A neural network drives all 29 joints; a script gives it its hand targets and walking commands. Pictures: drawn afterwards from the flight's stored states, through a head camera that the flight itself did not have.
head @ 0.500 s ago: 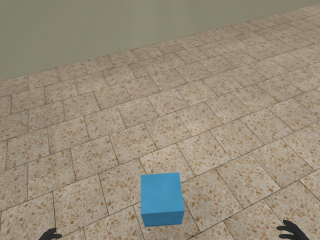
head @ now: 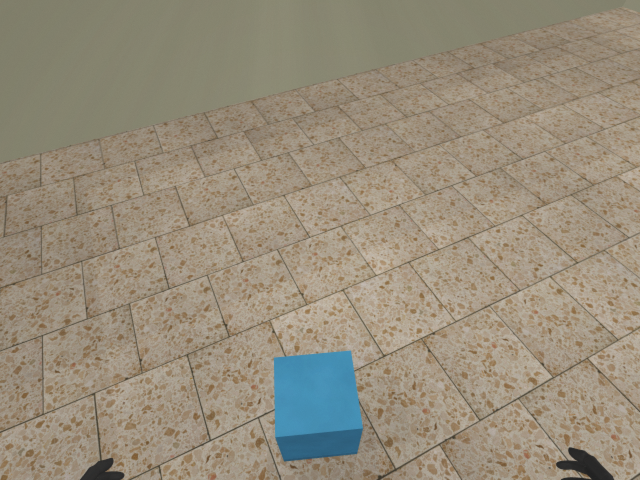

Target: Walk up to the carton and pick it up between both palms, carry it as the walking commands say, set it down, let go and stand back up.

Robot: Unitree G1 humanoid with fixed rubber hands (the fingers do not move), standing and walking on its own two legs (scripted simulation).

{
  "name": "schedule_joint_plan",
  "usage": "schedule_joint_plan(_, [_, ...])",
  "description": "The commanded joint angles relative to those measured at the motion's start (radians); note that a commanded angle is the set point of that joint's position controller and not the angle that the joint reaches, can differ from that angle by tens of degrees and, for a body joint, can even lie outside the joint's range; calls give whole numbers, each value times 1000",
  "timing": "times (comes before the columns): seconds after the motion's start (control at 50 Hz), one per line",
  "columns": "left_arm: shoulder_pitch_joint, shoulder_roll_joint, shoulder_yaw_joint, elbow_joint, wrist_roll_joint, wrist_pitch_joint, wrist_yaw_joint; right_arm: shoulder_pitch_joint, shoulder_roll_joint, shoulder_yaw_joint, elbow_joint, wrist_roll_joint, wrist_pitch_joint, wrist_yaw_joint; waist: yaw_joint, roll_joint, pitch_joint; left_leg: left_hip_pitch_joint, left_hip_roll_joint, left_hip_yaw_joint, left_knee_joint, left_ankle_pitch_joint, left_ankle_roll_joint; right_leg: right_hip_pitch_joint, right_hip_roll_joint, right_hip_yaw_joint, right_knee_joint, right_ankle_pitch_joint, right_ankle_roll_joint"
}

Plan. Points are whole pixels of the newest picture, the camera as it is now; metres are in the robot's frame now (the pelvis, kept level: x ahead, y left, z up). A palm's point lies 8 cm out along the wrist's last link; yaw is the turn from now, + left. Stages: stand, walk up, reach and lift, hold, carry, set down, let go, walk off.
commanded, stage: walk up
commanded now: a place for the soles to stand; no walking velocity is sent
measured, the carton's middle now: (316, 407) +0.43 +0.03 -0.65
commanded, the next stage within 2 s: reach and lift in 0.10 s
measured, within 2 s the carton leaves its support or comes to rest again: neither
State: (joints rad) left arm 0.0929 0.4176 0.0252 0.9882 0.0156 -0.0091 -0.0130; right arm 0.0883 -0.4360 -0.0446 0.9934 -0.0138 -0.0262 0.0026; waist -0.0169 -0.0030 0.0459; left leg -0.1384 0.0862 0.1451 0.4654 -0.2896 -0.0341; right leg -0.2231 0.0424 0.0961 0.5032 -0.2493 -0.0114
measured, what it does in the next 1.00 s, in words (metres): lowers itself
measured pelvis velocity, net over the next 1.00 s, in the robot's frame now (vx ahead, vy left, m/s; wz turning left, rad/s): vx -0.07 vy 0.00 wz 0.13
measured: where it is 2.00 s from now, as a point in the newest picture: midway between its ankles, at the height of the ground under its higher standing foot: outside the picture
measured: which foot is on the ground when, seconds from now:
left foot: down 0.00-1.00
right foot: down 0.00-1.00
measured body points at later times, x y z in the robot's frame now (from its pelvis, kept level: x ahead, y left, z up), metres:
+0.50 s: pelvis -0.01 +0.01 -0.03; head +0.09 +0.02 +0.41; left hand +0.20 +0.30 -0.12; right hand +0.21 -0.29 -0.11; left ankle -0.03 +0.14 -0.74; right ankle +0.01 -0.11 -0.74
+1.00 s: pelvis -0.07 +0.00 -0.07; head +0.13 +0.02 +0.33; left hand +0.31 +0.27 -0.16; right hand +0.33 -0.23 -0.16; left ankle -0.03 +0.14 -0.74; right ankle +0.01 -0.11 -0.74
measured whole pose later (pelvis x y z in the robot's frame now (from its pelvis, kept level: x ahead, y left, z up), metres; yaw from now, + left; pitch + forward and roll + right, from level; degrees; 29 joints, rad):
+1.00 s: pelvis -0.07 +0.00 -0.07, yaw +7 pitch +23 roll +0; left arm -0.64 0.30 0.16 0.74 0.01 0.25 -0.01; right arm -0.60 -0.32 -0.22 0.76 0.05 0.22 0.03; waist -0.05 0.01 0.07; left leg -1.04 0.01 -0.02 0.98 -0.34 -0.03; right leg -1.06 -0.01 0.00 0.98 -0.32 0.01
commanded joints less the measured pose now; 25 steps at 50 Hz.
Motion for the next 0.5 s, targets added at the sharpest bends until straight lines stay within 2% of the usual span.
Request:
schedule_joint_plan(0.0, [-31,187,35,-49,-1,-9,6,-35,-176,-36,-52,1,-8,-4,1,-20,-78,59,59,-85,-63,88,75,-20,-112,106,-86,289,-65])
schedule_joint_plan(0.08, [-29,185,34,-51,-2,-8,6,-30,-183,-40,-54,-1,-8,-4,1,-11,-78,75,74,-93,-74,107,82,-26,-103,88,-70,292,-57])
schedule_joint_plan(0.1, [-155,40,85,-402,26,20,-40,-109,-42,-84,-405,-29,37,23,-12,16,72,-209,-144,-122,-18,99,26,-111,-27,-38,-38,111,39])
schedule_joint_plan(0.12, [-98,78,97,-372,72,81,-42,-50,-41,-105,-418,-16,95,39,-23,9,74,-117,-136,-118,-6,92,27,-182,-12,-69,-57,75,27])
schedule_joint_plan(0.16, [-16,94,168,-408,105,150,-55,-1,-98,-210,-482,-59,143,49,-4,-43,25,10,-148,-88,18,65,17,-190,-21,-99,-89,16,17])
schedule_joint_plan(0.2, [-11,68,195,-437,113,189,-55,24,-99,-228,-492,-73,174,50,-2,-60,-27,9,-148,-94,42,43,13,-155,-24,-108,-59,-7,18])
schedule_joint_plan(0.28, [-60,23,159,-515,95,189,-47,40,-92,-233,-504,-68,189,54,-72,-33,-111,-51,-126,-118,80,94,19,-80,25,-131,43,85,40])
schedule_joint_plan(0.32, [-103,11,143,-552,75,185,-39,4,-81,-225,-516,-49,189,56,-82,-25,-129,-86,-124,-129,116,135,19,-103,25,-129,82,135,42])
schedule_joint_plan(0.4, [-150,16,138,-559,58,187,-18,-73,-61,-209,-507,-20,184,59,-64,1,-194,-137,-128,-140,207,269,6,-183,18,-119,163,262,46])
schedule_joint_plan(0.48, [-199,13,135,-515,54,192,-5,-140,-47,-195,-485,1,183,59,-51,35,-292,-193,-129,-146,293,355,-8,-264,15,-122,240,342,51])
